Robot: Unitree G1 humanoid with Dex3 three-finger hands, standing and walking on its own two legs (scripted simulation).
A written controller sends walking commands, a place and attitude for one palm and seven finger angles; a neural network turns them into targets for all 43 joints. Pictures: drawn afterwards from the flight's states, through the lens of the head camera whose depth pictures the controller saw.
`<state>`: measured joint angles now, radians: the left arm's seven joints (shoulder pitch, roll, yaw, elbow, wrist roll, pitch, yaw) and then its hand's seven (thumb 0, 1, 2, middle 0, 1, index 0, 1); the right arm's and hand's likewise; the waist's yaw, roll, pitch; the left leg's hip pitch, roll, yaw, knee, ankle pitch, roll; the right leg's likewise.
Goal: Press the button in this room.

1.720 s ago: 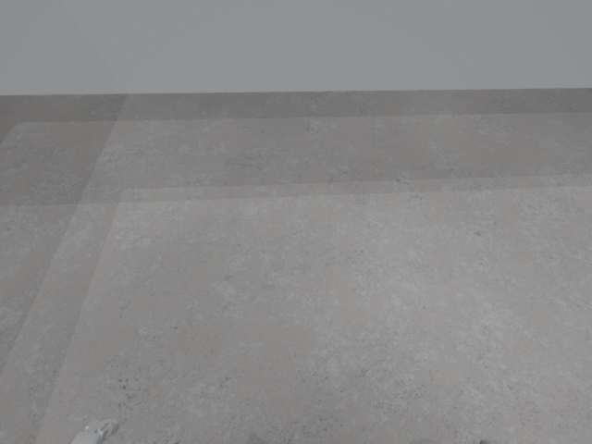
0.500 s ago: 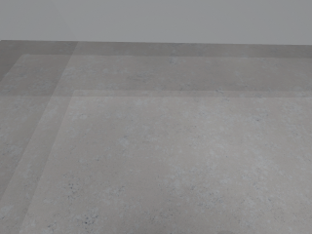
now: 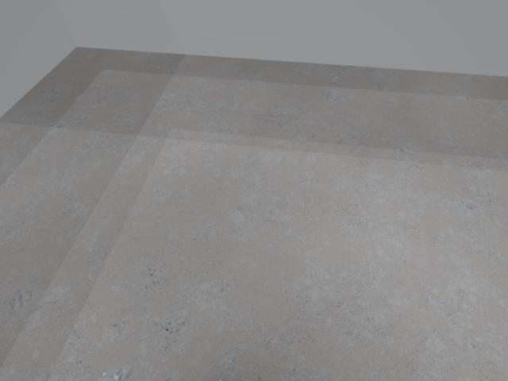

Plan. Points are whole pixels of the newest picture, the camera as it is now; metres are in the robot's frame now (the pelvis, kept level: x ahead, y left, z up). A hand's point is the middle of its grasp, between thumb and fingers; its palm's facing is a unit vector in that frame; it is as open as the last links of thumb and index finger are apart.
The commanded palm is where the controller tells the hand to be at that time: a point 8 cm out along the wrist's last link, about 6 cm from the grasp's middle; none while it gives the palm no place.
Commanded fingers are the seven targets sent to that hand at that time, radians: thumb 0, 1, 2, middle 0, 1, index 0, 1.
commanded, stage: turn or walk to find it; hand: left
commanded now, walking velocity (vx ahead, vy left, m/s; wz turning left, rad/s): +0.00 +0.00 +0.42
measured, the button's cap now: out of the picture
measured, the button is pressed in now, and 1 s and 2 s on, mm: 0 0 0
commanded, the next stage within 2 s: stand and wait in 2.00 s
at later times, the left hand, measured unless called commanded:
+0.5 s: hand out of the picture -0.06 +0.25 -0.19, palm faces +0.26 -0.94 -0.22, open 7.4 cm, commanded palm none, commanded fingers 0.00 0.90 0.90 -0.20 -0.30 -0.20 -0.30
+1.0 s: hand out of the picture -0.01 +0.22 -0.14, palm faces +0.40 -0.87 -0.29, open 7.4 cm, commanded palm none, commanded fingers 0.00 0.90 0.90 -0.20 -0.30 -0.20 -0.30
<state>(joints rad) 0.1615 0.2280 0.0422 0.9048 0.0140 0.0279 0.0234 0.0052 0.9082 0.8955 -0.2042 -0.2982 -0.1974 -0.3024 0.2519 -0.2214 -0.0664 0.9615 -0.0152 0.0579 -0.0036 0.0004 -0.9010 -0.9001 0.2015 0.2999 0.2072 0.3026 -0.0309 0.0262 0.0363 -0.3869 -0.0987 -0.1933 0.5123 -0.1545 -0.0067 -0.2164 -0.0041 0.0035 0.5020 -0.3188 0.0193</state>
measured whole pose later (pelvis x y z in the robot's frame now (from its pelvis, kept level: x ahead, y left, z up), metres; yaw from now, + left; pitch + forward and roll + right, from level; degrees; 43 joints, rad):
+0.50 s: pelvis -0.02 +0.04 +0.00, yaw +13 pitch +0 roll +0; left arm 0.27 0.26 0.05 0.98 0.02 0.06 0.02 0.01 0.91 0.90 -0.21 -0.30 -0.20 -0.30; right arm 0.14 -0.19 -0.04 0.95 -0.01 0.02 0.00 0.00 -0.91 -0.90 0.20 0.30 0.20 0.30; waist 0.03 -0.08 0.09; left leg -0.27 0.00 0.06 0.60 -0.34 0.04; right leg -0.39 -0.11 -0.07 0.99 -0.52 0.07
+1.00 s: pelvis -0.03 +0.00 +0.00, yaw +25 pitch -1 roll +1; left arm 0.16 0.18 0.03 0.88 0.02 0.01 0.02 0.00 0.91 0.90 -0.21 -0.30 -0.20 -0.30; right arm 0.26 -0.24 -0.08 0.98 -0.02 0.06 0.00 0.00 -0.90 -0.90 0.20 0.30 0.20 0.30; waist -0.04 0.05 0.06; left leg -0.42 -0.07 -0.08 0.88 -0.45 -0.02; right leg -0.24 -0.04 -0.08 0.55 -0.30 -0.02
